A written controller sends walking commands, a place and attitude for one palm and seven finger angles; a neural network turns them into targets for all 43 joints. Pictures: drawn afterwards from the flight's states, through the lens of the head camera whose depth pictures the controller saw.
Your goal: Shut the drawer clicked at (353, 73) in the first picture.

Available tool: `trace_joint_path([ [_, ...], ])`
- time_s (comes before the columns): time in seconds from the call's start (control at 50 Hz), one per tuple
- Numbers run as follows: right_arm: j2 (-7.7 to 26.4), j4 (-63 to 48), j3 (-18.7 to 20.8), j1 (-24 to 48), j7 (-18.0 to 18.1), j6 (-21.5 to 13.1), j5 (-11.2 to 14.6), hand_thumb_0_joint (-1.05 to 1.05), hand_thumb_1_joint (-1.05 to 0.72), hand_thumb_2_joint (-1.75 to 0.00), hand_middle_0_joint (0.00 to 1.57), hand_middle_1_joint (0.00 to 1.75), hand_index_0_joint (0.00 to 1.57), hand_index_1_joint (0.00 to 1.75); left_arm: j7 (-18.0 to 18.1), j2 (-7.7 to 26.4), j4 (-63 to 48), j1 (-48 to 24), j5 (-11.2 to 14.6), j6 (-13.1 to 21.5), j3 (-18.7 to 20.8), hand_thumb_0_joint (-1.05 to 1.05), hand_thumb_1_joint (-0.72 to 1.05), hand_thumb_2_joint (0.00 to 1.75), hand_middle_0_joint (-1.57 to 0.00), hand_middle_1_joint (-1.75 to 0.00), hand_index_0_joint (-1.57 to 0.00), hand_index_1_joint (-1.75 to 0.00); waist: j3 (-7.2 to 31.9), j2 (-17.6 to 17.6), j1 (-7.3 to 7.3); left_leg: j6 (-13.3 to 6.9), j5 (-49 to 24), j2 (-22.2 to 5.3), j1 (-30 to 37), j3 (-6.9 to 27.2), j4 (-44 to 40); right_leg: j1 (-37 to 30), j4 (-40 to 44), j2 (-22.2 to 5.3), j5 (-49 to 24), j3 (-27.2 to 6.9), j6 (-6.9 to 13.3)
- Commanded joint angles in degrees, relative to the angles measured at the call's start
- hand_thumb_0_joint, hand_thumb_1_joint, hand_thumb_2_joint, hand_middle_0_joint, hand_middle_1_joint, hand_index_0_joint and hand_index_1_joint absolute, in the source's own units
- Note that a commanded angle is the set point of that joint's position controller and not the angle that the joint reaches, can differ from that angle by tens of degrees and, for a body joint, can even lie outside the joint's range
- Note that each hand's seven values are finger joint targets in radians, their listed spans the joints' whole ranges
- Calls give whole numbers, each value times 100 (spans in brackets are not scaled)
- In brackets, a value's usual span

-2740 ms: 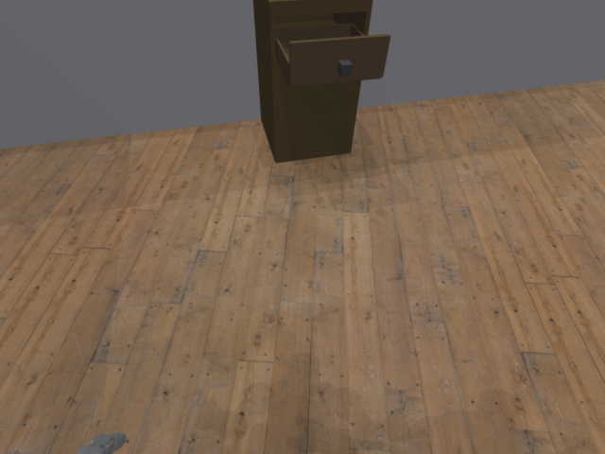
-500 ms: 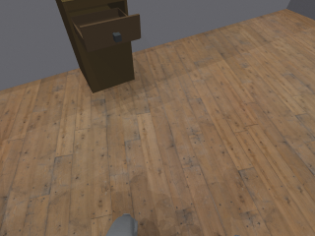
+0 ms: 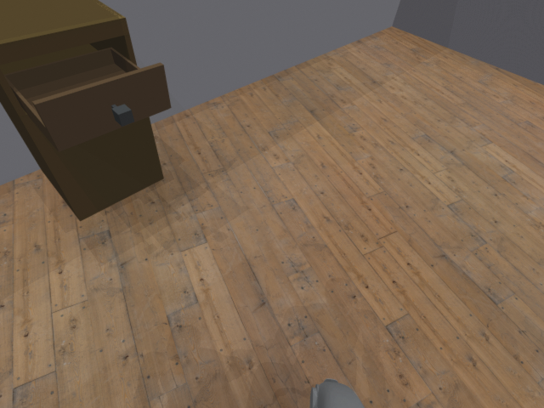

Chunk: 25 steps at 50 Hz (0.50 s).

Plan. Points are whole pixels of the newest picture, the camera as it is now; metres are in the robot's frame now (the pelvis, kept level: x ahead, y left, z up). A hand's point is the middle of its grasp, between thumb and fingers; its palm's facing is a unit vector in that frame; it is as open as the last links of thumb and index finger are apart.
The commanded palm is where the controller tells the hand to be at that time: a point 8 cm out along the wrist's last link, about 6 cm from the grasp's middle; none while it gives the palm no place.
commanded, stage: walk to a spot facing it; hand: left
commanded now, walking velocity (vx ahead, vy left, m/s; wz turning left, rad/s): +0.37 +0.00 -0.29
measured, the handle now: (119, 112) +0.92 +0.51 -0.13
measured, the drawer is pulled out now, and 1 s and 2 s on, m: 0.26 0.26 0.26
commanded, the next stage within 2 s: turn to face it in 1.28 s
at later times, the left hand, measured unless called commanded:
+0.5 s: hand (203, 325) +0.30 +0.14 -0.17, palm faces -0.07 -0.97 -0.23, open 7.2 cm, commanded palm none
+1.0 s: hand (208, 243) +0.49 +0.17 -0.18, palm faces -0.13 -0.98 -0.15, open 7.4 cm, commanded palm none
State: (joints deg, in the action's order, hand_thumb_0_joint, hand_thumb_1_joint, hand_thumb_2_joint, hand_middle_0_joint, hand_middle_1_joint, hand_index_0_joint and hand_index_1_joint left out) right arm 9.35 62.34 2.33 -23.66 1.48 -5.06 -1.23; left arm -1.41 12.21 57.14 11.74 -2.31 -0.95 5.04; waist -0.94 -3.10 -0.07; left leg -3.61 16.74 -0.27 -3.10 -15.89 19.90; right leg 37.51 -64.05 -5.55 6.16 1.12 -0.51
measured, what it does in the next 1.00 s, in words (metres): walks ahead: right foot, then left foot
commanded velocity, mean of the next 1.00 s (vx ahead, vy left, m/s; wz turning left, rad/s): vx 0.37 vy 0.00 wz -0.19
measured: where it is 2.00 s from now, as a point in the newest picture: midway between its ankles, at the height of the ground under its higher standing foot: (302, 285)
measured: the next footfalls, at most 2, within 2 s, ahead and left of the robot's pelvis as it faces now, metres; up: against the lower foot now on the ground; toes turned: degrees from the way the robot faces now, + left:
right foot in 0.26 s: +0.25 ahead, -0.12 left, +0.00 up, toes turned -13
left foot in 0.72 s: +0.47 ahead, +0.09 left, +0.00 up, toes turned +3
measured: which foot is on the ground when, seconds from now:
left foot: down 0.00-0.26, up 0.28-0.70, down 0.72-1.00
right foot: up 0.00-0.24, down 0.26-0.74, up 0.76-1.00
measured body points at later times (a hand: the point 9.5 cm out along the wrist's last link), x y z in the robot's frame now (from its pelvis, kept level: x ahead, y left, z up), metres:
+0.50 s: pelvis +0.22 -0.04 -0.01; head +0.23 -0.05 +0.44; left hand +0.30 +0.19 -0.15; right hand +0.21 -0.27 -0.16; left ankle +0.27 +0.10 -0.67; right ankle +0.21 -0.11 -0.74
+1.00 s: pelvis +0.44 -0.01 +0.00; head +0.45 +0.00 +0.45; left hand +0.50 +0.22 -0.16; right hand +0.40 -0.24 -0.15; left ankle +0.43 +0.09 -0.74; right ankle +0.45 -0.16 -0.66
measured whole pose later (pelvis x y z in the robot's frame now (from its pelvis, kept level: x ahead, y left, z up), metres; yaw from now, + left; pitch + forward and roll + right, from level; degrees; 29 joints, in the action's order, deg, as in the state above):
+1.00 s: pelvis +0.44 -0.01 +0.00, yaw -12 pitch -1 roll +0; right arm 8.9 61.2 3.0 -17.9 0.9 -4.6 -1.5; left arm -1.3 10.0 60.7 15.4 -2.0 -0.3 4.5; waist -2.3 -2.1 1.3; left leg -1.6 14.5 -3.3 -5.8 -15.3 21.8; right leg 33.4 -63.4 -7.2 11.4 2.7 -0.6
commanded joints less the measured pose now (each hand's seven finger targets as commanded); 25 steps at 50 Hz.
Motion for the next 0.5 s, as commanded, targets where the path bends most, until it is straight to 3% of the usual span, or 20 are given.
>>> trace_joint_path([
  [0.0, 526, -35, 47, -684, 43, -115, -5, 0, -90, -90, 20, 30, 20, 30, -66, -116, -376, -466, 28, 79, -138, 0, 90, 90, -20, -30, -20, -30, -622, 788, -180, -175, -2741, -1726, 473, 856, -854, 562, 1146, -90, -14, 295, 32],
  [0.04, 498, 112, 35, -997, 44, -87, -33, 0, -90, -90, 20, 30, 20, 30, -63, -128, -460, -903, 47, 121, -176, 0, 90, 90, -20, -30, -20, -30, -693, 755, -376, -233, -3149, -1784, 706, 824, -765, 419, 1715, -8, 188, 470, 116],
  [0.08, 509, 219, 12, -1176, 45, -46, -47, 0, -90, -90, 20, 30, 20, 30, -60, -201, -506, -1145, 61, 150, -213, 0, 90, 90, -20, -30, -20, -30, -791, 838, -456, -233, -3585, -1780, 787, 622, -685, 183, 2118, 125, 331, 649, 225],
  [0.12, 571, 266, 23, -1155, 41, -12, -43, 0, -90, -90, 20, 30, 20, 30, -34, -174, -489, -1062, 73, 184, -220, 0, 90, 90, -20, -30, -20, -30, -719, 1002, -367, -244, -4379, -1821, 891, 415, -411, -183, 2408, 279, 599, 809, 368],
  [0.16, 618, 286, 24, -1132, 44, 22, -37, 0, -90, -90, 20, 30, 20, 30, 5, -96, -364, -633, 58, 236, -195, 0, 90, 90, -20, -30, -20, -30, -453, 1033, -159, -195, -5747, -1846, 871, 299, 285, -973, 2652, 584, 937, 1014, 539],
  [0.18, 708, 272, 31, -978, 49, 31, -15, 0, -90, -90, 20, 30, 20, 30, 24, -26, -216, -120, 53, 271, -161, 0, 90, 90, -20, -30, -20, -30, -159, 1101, 97, -126, -6128, -1807, 832, 198, 837, -1588, 2810, 718, 869, 1092, 617],
  [0.2, 745, 233, 56, -792, 37, 36, 15, 0, -90, -90, 20, 30, 20, 30, 42, 137, 24, 595, 29, 327, -89, 0, 90, 90, -20, -30, -20, -30, 216, 1014, 459, 17, -5767, -1657, 405, 50, 1799, -2672, 3206, 753, 503, 1070, 689],
  [0.22, 644, 136, 42, -722, -30, 30, 78, 0, -90, -90, 20, 30, 20, 30, 83, 530, 258, 1366, 13, 405, 31, 0, 90, 90, -20, -30, -20, -30, 757, 534, 796, 194, -4333, -1449, -875, -8, 3206, -4260, 3335, 64, 217, 256, 998],
  [0.24, 301, -66, 0, -826, -46, -4, 163, 0, -90, -90, 20, 30, 20, 30, 169, 1075, 373, 1989, 68, 436, 177, 0, 90, 90, -20, -30, -20, -30, 1470, -711, 869, 472, 452, -487, -2597, 22, 5147, -5625, 3811, -1635, -551, -2518, 1786],
  [0.26, 341, -186, 37, -388, -30, 24, 160, 0, -90, -90, 20, 30, 20, 30, 195, 1270, 381, 1878, 196, 400, 189, 0, 90, 90, -20, -30, -20, -30, 1356, -338, 785, 381, 1608, -317, -3179, 908, 6200, -5453, 4480, -2013, -690, -3197, 2101],
  [0.28, 280, -210, 73, -101, -47, 38, 139, 0, -90, -90, 20, 30, 20, 30, 220, 1121, 299, 1397, 201, 371, 168, 0, 90, 90, -20, -30, -20, -30, 729, 9, 640, 302, 1048, -663, -3325, 1273, 6308, -4657, 4693, -1888, 115, -2621, 1961],
  [0.3, 224, -271, 77, 93, -78, 77, 87, 0, -90, -90, 20, 30, 20, 30, 228, 816, 173, 997, 201, 400, 70, 0, 90, 90, -20, -30, -20, -30, 192, 195, 468, 345, 553, -850, -3337, 1388, 6095, -3727, 4893, -1624, 202, -2162, 1632],
  [0.32, 128, -239, 67, 85, -80, 156, 49, 0, -90, -90, 20, 30, 20, 30, 236, 567, 153, 683, 189, 434, -9, 0, 90, 90, -20, -30, -20, -30, -129, 375, 185, 380, 334, -997, -3105, 1467, 5784, -2955, 5041, -1445, 312, -1681, 1411],
  [0.34, 30, -173, 76, 6, -75, 234, 13, 0, -90, -90, 20, 30, 20, 30, 256, 341, 137, 486, 168, 466, -80, 0, 90, 90, -20, -30, -20, -30, -397, 535, 11, 388, 218, -1068, -2758, 1464, 5446, -2274, 5218, -1253, 327, -1290, 1250],
  [0.36, -77, -116, 59, -215, -82, 299, -8, 0, -90, -90, 20, 30, 20, 30, 261, 251, 135, 422, 129, 510, -121, 0, 90, 90, -20, -30, -20, -30, -489, 400, -165, 431, 147, -1068, -2601, 1411, 5187, -1942, 5324, -1128, 276, -965, 1161],
  [0.4, -154, -143, 77, -326, -113, 377, -30, 0, -90, -90, 20, 30, 20, 30, 254, 162, 110, 464, 85, 556, -105, 0, 90, 90, -20, -30, -20, -30, -455, 93, -277, 517, 20, -1057, -2468, 1283, 4605, -1683, 5352, -919, 182, -524, 1100],
  [0.44, -150, -276, 97, -48, -171, 379, -21, 0, -90, -90, 20, 30, 20, 30, 233, 209, 161, 520, 87, 583, -125, 0, 90, 90, -20, -30, -20, -30, -462, -185, -258, 567, -252, -1038, -2547, 1225, 3994, -1787, 5415, -770, 174, -431, 1095],
  [0.48, -45, -471, 90, 411, -230, 353, -24, 0, -90, -90, 20, 30, 20, 30, 198, 307, 188, 672, 108, 591, -113, 0, 90, 90, -20, -30, -20, -30, -476, -324, -136, 605, -490, -997, -2671, 1121, 3333, -2044, 5396, -675, 254, -354, 1078],
])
